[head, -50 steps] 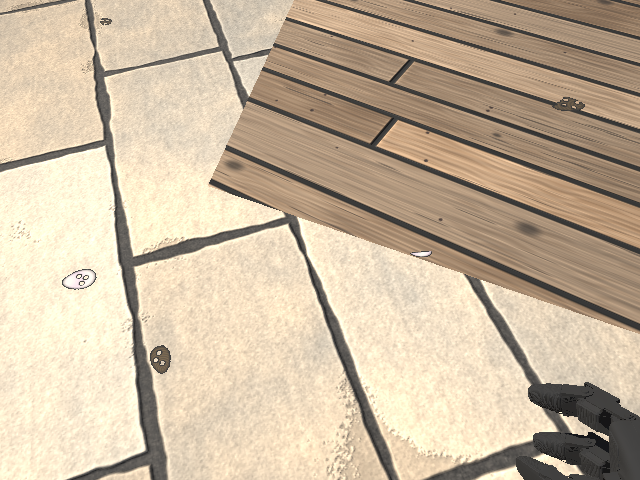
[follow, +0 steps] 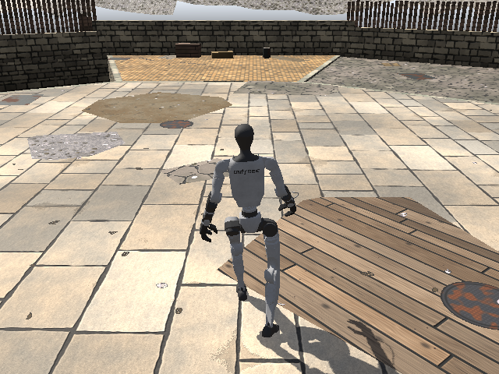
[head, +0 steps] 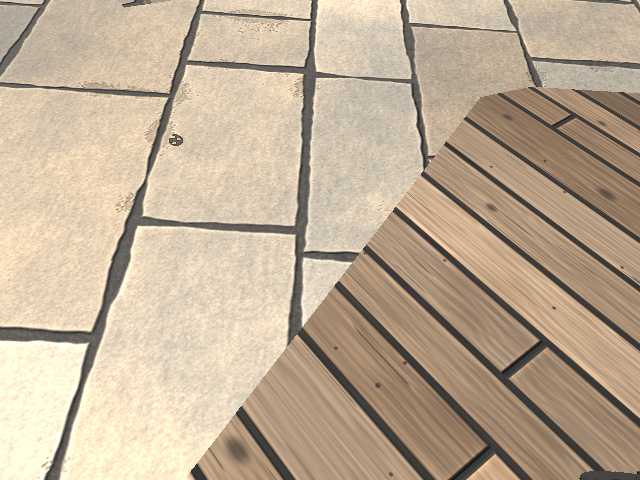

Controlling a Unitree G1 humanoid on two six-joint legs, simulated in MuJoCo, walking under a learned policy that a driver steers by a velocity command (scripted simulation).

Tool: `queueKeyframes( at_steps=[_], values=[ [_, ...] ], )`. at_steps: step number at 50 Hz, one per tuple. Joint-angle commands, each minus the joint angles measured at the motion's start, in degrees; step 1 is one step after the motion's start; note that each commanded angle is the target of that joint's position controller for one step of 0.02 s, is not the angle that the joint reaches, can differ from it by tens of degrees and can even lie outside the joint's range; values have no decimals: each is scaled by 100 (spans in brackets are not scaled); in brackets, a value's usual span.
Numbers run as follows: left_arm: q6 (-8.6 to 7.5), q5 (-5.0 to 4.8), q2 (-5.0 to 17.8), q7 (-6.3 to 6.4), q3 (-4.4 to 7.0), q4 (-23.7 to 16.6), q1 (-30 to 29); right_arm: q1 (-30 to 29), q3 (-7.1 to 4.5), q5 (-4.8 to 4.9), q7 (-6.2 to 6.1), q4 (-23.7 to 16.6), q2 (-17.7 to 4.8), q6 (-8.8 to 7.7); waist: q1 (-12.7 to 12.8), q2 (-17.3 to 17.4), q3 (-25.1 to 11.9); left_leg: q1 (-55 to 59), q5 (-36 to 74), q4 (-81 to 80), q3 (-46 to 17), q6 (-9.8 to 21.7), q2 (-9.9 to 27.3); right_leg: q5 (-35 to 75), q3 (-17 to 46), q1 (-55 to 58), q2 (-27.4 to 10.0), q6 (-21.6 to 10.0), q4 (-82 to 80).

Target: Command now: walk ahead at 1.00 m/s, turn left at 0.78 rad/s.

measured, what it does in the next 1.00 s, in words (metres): walks ahead, turning right: right foot, then left foot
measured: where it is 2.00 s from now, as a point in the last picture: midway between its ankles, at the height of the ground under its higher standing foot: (411, 117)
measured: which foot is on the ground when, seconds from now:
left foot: down 0.00-0.52, up 0.54-0.94, down 0.96-1.00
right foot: down 0.00-0.00, up 0.02-0.48, down 0.50-0.96, up 0.98-1.00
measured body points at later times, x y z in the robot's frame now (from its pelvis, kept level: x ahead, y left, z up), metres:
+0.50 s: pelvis +0.46 -0.01 +0.01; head +0.49 +0.01 +0.46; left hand +0.67 +0.25 -0.05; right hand +0.47 -0.29 -0.11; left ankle +0.17 +0.05 -0.68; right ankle +0.67 -0.08 -0.69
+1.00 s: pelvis +0.93 +0.03 +0.02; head +0.95 +0.03 +0.47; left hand +0.98 +0.31 -0.10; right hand +1.15 -0.25 +0.00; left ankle +1.09 +0.14 -0.69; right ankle +0.69 -0.06 -0.64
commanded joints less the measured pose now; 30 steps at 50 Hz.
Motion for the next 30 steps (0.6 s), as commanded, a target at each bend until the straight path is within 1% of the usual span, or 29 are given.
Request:
queueKeyframes(
  at_steps=[1,2,3,4,5,6,7,8,9,10,11,12,13,14,15,16,18,19,20,21,22,23,24,25,26,27,28,29,30],
  values=[
    [-309,130,-74,-78,-139,-813,69,2316,-546,17,-130,463,-1634,112,-472,2427,-882,5183,-574,-726,-2600,1241,257,-1198,1117,-4915,712,-357,5970],
    [-544,-57,143,-107,-211,-1232,-154,2028,-404,-226,-80,82,-1300,-113,-424,2010,-1884,5392,-2887,-2649,-5437,1814,1267,-1075,2415,-5801,862,-541,6367],
    [-608,-260,793,-97,-62,-1160,-892,2160,-357,-231,-60,179,-841,-279,-763,834,-1324,4918,-3489,-3280,-5411,1315,1365,-300,2550,-5978,417,-826,5695],
    [-604,-285,669,-49,-80,-1264,-1225,1955,-329,-228,-40,273,-854,-378,-536,41,-588,4007,-3305,-3328,-5176,1119,1320,106,2426,-5947,258,-872,5169],
    [-562,-132,525,-4,-126,-1223,-1262,1542,-292,-268,-21,232,-769,-471,-267,-308,-344,3160,-2639,-3133,-4718,1052,1202,391,2503,-5556,16,-849,4793],
    [-478,33,463,-3,-127,-1062,-1111,1294,-211,-322,-14,205,-536,-517,-128,-469,-299,2437,-1363,-2694,-3409,780,687,546,2548,-4808,-248,-924,4363],
    [-362,6,338,-38,-125,-1072,-767,1087,-186,-365,-81,187,-539,-515,216,117,-370,2164,-1903,-3009,-3490,931,706,687,2544,-4787,-283,-803,4189],
    [-280,-9,460,-18,-97,-970,-802,973,-177,-330,-125,174,-477,-540,174,-10,-180,1839,-1957,-3238,-3413,943,671,736,2515,-4755,-410,-687,3866],
    [-216,3,440,-5,-90,-1010,-1013,1083,-125,-315,-183,227,-356,-561,86,-138,32,1684,-1726,-3330,-3144,935,657,942,2472,-4926,-460,-549,3582],
    [-151,40,276,11,-151,-1053,-1226,1256,-95,-277,-233,289,-310,-583,-11,-192,179,1700,-1448,-3433,-2838,911,570,1209,2390,-5155,-507,-431,3280],
    [-157,91,205,18,-193,-1171,-1531,1425,-114,-256,-294,350,-357,-587,-168,-162,361,1781,-1163,-3506,-2645,914,568,1630,2353,-5459,-534,-312,2741],
    [-190,126,192,-7,-210,-1266,-1865,1547,-107,-242,-350,387,-349,-578,-322,-210,439,1889,-774,-3527,-2340,841,483,2126,2288,-5540,-520,-217,2108],
    [-231,143,141,-41,-225,-1342,-2176,1641,-96,-231,-385,430,-330,-568,-465,-138,443,1898,-437,-3540,-2042,729,359,2758,2150,-5412,-414,-163,1530],
    [-270,129,62,-83,-245,-1378,-2344,1748,-83,-224,-413,465,-345,-560,-558,-94,373,1963,-261,-3588,-1794,656,298,3327,1995,-5234,-291,-140,1121],
    [-321,114,13,-140,-270,-1422,-2545,1919,-69,-188,-411,541,-301,-560,-701,-58,423,1984,-57,-3646,-1614,583,272,3706,1849,-5025,-187,-171,710],
    [-351,71,-33,-186,-280,-1483,-2687,1993,-84,-175,-396,606,-380,-562,-777,101,477,2001,-82,-3754,-1591,565,345,3942,1767,-4801,-81,-196,315],
    [-391,2,68,-261,-224,-1612,-2964,2239,-71,-141,-362,811,-342,-537,-878,98,566,2638,184,-3787,-1524,481,482,3900,1719,-4870,70,-317,-251],
    [-401,-27,90,-296,-208,-1671,-3031,2307,-73,-141,-364,906,-356,-513,-878,212,583,3046,460,-3709,-1528,451,604,3795,1756,-5006,92,-406,-437],
    [-419,-73,166,-344,-186,-1679,-2975,2274,-92,-144,-383,973,-436,-470,-775,301,581,3589,945,-3629,-1367,406,730,3634,1700,-5214,126,-512,-654],
    [-438,-98,249,-387,-158,-1666,-2872,2208,-110,-179,-398,1008,-509,-429,-675,404,488,4010,1781,-3466,-1209,285,811,3458,1580,-5169,235,-636,-765],
    [-435,-126,387,-394,-93,-1612,-2599,2126,-138,-268,-402,1018,-632,-394,-493,581,191,4367,3036,-3154,-1103,172,880,3175,1431,-4853,428,-752,-661],
    [-384,-184,569,-364,-4,-1551,-2185,2043,-162,-395,-407,1034,-749,-347,-191,813,-215,4761,4653,-2643,-964,68,894,2691,1221,-4480,690,-860,-387],
    [-304,-243,798,-309,101,-1419,-1415,1906,-182,-541,-410,1032,-826,-295,266,1056,-703,4828,6124,-1678,-820,-13,934,2234,1127,-3703,879,-1028,-58],
    [-192,-244,970,-236,186,-1105,-124,1471,-182,-595,-429,945,-863,-246,1009,986,-1241,4150,6712,-89,-548,-179,854,2272,1188,-2220,810,-1198,-23],
    [-75,-148,1253,-156,211,-778,1180,1244,-114,-671,-487,732,-648,-277,1353,90,-1972,2303,4494,2168,-623,-293,584,1297,2507,-54,98,-1376,647],
    [-190,-48,1527,-297,286,-650,1123,2538,168,-340,-283,610,372,-458,231,-2784,-2742,-144,-1658,4134,-1145,-727,-725,-1457,6530,1668,-1248,-2781,-922],
    [-183,35,707,-250,173,-702,978,1932,93,-126,-246,644,-390,-643,676,-1777,-2426,-742,-1519,4247,-1570,-492,-486,-2263,7201,1679,-1102,-2425,-1804],
    [-201,111,547,-215,122,-758,722,1069,66,-4,-222,365,-577,-761,685,-1047,-1580,-993,-1268,4045,-1611,-345,-229,-1506,6330,949,-1006,-2165,-1741],
    [-237,106,617,-259,124,-767,540,483,122,-138,-254,184,-480,-854,530,112,-1088,-699,-1155,3532,-1520,-270,-112,-573,5845,-65,-745,-2049,-1839]
  ],
)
